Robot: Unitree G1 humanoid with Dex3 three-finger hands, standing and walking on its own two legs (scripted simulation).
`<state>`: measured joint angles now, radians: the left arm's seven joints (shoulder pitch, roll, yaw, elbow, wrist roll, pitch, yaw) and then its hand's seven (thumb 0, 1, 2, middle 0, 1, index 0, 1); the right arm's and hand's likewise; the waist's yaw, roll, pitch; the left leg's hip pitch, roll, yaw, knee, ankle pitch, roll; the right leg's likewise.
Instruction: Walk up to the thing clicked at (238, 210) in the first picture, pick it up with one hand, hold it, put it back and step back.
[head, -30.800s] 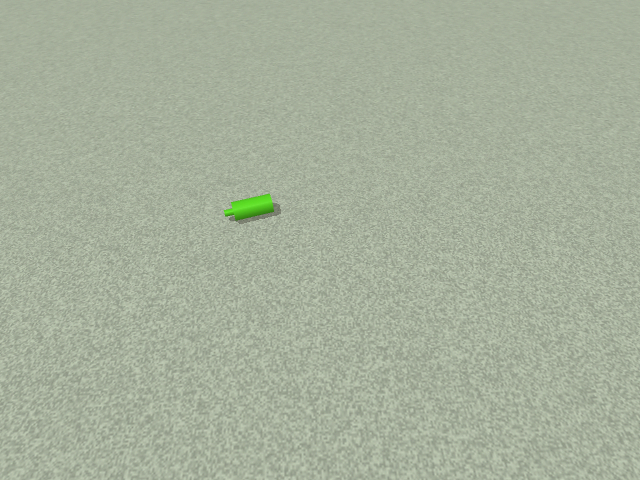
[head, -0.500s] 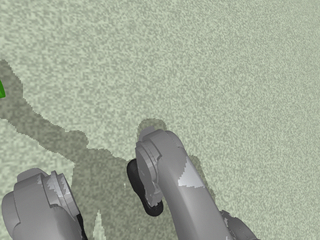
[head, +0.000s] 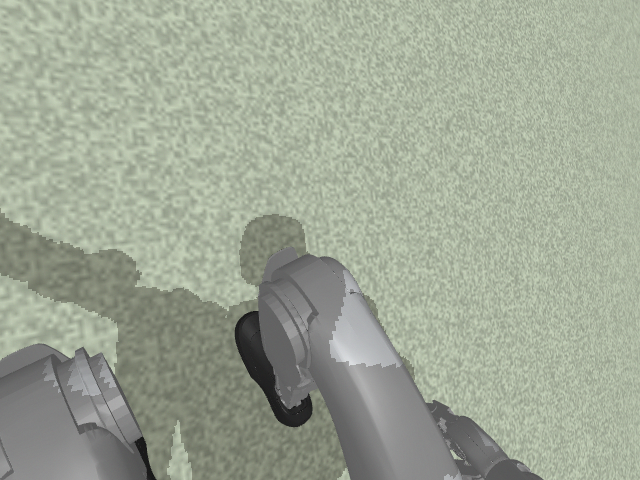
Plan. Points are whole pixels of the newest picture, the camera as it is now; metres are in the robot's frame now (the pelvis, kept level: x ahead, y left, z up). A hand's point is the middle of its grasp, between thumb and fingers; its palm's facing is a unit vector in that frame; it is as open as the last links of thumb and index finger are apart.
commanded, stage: rest palm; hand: left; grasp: from above
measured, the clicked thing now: out of the picture +0.51 +0.35 -0.28
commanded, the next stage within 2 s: close in 0.98 s
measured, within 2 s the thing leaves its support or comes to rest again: neither
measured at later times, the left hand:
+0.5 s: hand out of the picture +0.49 +0.32 -0.25, palm faces -0.47 -0.11 -0.88, open 13.6 cm
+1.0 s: hand out of the picture +0.49 +0.32 -0.26, palm faces -0.46 -0.11 -0.88, open 13.0 cm
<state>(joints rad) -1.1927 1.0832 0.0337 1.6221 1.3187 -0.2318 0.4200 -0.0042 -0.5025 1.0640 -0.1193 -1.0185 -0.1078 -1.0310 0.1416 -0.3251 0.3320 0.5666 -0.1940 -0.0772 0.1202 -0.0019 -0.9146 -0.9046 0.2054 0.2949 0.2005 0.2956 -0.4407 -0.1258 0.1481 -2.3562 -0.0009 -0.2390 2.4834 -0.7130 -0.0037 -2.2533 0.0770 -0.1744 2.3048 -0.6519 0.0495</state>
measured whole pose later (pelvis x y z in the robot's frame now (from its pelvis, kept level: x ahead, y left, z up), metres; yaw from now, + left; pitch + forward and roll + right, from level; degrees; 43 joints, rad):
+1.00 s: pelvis +0.00 +0.00 +0.00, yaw -2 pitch +30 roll -16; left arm -1.18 1.13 0.04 1.67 1.30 -0.22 0.50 0.00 -0.38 0.98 -0.17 -1.02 -0.18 -1.02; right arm 0.12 -0.34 0.38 0.57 -0.22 -0.14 0.15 0.00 -0.92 -0.91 0.20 0.29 0.20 0.30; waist -0.46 -0.16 0.20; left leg -2.35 0.01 -0.26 2.51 -0.72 0.00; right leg -2.24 0.09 -0.19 2.31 -0.64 0.06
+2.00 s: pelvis +0.00 +0.00 +0.00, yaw -2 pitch +30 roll -17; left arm -1.18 1.14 0.02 1.65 1.30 -0.24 0.48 0.00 -0.03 0.56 -0.47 -0.73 -0.49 -0.69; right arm 0.11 -0.34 0.40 0.56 -0.23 -0.12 0.13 0.00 -0.91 -0.90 0.20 0.29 0.20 0.30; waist -0.45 -0.16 0.21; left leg -2.35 0.01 -0.27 2.51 -0.72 0.01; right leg -2.23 0.09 -0.20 2.30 -0.64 0.06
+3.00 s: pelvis +0.00 +0.00 +0.00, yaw -1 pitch +33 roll -16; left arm -1.09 1.04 0.05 1.40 1.28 -0.19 0.34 0.00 -0.06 0.43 -0.62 -0.55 -0.64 -0.51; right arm 0.15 -0.35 0.30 0.56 -0.19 -0.08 0.16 0.00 -0.92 -0.91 0.21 0.29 0.20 0.30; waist -0.38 -0.12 0.12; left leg -2.36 0.00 -0.25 2.48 -0.72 0.00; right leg -2.25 0.07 -0.19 2.29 -0.65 0.04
